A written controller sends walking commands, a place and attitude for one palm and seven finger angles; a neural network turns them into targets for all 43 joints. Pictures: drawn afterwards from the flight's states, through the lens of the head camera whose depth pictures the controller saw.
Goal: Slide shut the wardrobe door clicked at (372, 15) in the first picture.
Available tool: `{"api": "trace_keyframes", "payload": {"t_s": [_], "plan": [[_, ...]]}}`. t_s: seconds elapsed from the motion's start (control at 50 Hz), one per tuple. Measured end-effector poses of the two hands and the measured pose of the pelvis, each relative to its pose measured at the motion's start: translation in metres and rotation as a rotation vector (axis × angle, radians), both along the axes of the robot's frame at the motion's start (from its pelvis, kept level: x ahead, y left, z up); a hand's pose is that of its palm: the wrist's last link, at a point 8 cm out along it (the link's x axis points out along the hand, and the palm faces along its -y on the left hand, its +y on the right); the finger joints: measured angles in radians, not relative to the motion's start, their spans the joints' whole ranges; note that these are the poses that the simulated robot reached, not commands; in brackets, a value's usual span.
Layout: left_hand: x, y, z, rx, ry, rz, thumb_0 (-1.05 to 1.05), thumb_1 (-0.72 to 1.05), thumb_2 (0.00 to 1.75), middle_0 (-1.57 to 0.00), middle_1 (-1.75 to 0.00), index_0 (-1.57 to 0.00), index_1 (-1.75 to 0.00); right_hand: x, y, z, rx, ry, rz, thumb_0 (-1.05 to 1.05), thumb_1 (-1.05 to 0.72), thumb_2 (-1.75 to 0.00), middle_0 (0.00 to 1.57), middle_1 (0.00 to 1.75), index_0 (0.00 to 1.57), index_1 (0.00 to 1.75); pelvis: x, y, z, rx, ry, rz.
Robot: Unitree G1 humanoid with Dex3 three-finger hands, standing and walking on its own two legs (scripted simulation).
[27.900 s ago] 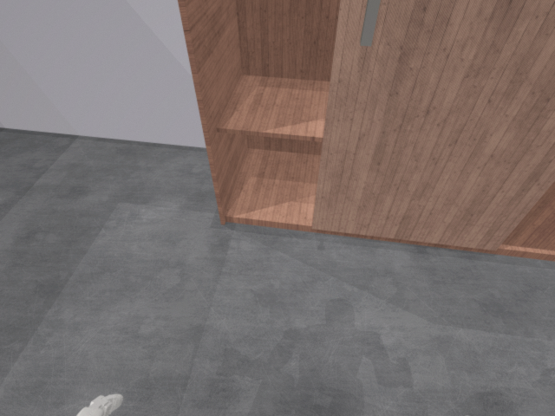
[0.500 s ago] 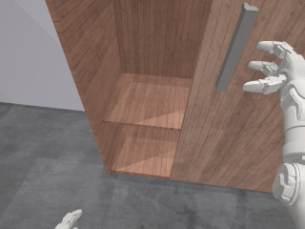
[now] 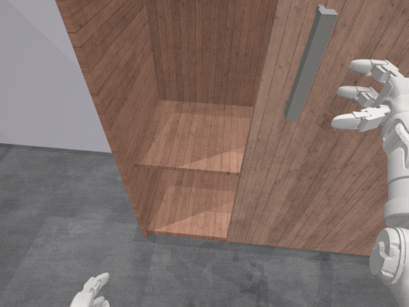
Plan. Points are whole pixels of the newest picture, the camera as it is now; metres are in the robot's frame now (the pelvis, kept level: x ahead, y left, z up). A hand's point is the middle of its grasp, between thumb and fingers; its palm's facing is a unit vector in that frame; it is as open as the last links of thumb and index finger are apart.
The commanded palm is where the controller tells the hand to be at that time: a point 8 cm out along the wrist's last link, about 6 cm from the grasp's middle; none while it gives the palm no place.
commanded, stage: move the hooked fingers beside the handle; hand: right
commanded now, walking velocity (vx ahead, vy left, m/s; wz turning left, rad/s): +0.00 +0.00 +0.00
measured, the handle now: (304, 67) +0.54 -0.15 +0.23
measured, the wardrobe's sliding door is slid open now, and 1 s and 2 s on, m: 0.41 0.41 0.41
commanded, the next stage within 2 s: feel for the door with the fingertips in 0.68 s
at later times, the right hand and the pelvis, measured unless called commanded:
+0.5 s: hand (340, 93) +0.47 -0.20 +0.22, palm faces +0.04 +1.00 -0.03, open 13.9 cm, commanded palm +0.44 -0.25 +0.22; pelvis +0.01 +0.00 +0.00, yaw +2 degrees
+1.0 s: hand (336, 95) +0.44 -0.18 +0.23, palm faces +0.01 +1.00 -0.01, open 14.0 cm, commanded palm +0.43 -0.23 +0.22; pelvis +0.00 +0.00 +0.00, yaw +0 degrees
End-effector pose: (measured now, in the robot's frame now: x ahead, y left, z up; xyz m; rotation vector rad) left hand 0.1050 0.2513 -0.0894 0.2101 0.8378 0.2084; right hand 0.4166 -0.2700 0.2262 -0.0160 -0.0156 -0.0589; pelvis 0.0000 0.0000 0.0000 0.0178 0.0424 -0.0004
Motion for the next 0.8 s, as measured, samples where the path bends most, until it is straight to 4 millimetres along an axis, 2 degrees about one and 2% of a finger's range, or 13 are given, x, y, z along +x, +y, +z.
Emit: {"api": "trace_keyframes", "payload": {"t_s": [0.12,0.34,0.42,0.5,0.6,0.8], "plan": [[-0.004,0.002,-0.004,0.014,0.025,-0.014,0.01,0.90,0.90,-0.20,-0.30,-0.20,-0.30,0.006,0.002,0.001,0.000,0.016,0.028,-0.01,0.50,-0.30,0.29,1.20,0.30,1.20,-0.003,-0.001,-0.001,0.004,0.012,-0.016],[-0.031,0.000,-0.012,-0.006,0.081,0.036,0.01,0.90,0.90,-0.20,-0.30,-0.20,-0.30,0.029,0.029,-0.001,0.030,-0.006,0.065,-0.01,0.50,-0.30,0.30,1.20,0.30,1.20,0.003,-0.005,-0.001,0.000,0.026,0.008],[-0.040,0.000,-0.013,-0.017,0.097,0.065,0.01,0.90,0.90,-0.20,-0.30,-0.20,-0.30,0.032,0.025,-0.006,0.014,0.008,0.035,-0.01,0.50,-0.30,0.30,1.20,0.30,1.20,0.007,-0.004,-0.001,-0.002,0.025,0.023],[-0.043,0.001,-0.014,-0.021,0.111,0.077,0.01,0.90,0.90,-0.20,-0.30,-0.20,-0.30,0.027,0.017,-0.006,-0.011,-0.010,0.018,-0.01,0.49,-0.30,0.30,1.20,0.30,1.20,0.010,-0.004,0.000,-0.002,0.019,0.028],[-0.034,0.003,-0.012,-0.011,0.110,0.062,0.01,0.90,0.90,-0.20,-0.30,-0.20,-0.30,0.018,0.013,-0.002,-0.009,-0.026,0.033,-0.01,0.50,-0.30,0.30,1.20,0.30,1.20,0.012,-0.003,0.000,0.000,0.011,0.016],[0.010,0.001,-0.003,-0.007,0.001,0.002,0.01,0.90,0.90,-0.20,-0.30,-0.20,-0.30,0.009,0.021,-0.002,0.005,0.003,0.033,-0.01,0.50,-0.30,0.30,1.20,0.30,1.20,0.008,-0.003,0.000,-0.001,0.006,0.001]]}}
